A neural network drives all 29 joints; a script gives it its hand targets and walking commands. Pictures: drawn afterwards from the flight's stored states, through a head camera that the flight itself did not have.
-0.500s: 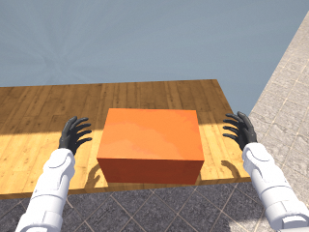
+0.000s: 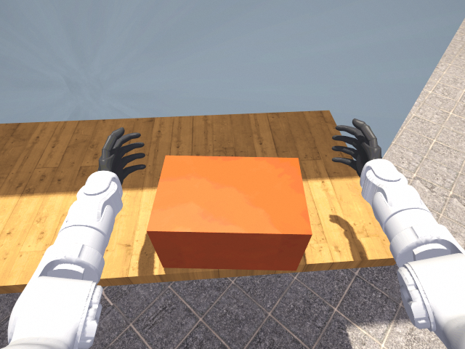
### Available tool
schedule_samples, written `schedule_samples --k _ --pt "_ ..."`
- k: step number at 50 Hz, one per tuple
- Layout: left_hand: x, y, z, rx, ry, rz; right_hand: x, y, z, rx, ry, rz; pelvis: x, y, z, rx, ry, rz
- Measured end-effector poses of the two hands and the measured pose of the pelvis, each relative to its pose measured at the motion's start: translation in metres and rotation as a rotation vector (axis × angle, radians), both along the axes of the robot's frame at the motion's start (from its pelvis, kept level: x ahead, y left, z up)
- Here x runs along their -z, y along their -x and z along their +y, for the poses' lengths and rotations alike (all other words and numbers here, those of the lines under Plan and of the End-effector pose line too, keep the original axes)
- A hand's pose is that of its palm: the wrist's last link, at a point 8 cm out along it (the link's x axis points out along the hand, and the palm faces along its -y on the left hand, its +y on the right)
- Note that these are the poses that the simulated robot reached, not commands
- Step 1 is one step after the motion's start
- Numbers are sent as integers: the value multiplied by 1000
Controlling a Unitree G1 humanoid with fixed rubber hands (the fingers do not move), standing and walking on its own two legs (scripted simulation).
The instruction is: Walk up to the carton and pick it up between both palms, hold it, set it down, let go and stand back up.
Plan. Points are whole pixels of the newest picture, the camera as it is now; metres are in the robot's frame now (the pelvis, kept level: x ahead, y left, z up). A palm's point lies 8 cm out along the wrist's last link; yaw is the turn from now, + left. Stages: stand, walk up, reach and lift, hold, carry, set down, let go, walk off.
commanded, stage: reach and lift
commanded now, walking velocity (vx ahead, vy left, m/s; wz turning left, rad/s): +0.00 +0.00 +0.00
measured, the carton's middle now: (230, 212) +0.41 +0.02 -0.03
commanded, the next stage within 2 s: none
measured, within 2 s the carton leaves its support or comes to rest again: neither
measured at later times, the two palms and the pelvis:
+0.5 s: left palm (132, 211) +0.41 +0.23 -0.02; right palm (347, 203) +0.41 -0.22 -0.01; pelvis -0.02 +0.01 -0.03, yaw -3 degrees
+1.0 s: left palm (138, 204) +0.42 +0.22 -0.01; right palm (342, 196) +0.42 -0.21 +0.00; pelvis -0.03 +0.00 -0.03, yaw -1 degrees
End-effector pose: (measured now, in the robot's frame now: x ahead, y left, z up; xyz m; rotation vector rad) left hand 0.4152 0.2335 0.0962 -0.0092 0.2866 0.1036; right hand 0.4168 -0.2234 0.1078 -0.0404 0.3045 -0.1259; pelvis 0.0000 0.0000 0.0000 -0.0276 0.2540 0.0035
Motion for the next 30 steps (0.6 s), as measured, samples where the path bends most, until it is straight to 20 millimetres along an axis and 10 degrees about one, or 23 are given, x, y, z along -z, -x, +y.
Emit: schedule_samples --k 8,22,30 --pt "10 -11 -1 -1 -12 4 10 -7 0 2 19 4 3 1 3 4 2 41" --pt "107 7 -1 -46 -15 66 104 10 3 -30 29 58 22 12 11 33 -2 237" --pt "127 0 -16 -14 -4 25 126 6 -3 -35 29 6 32 24 13 59 -11 348"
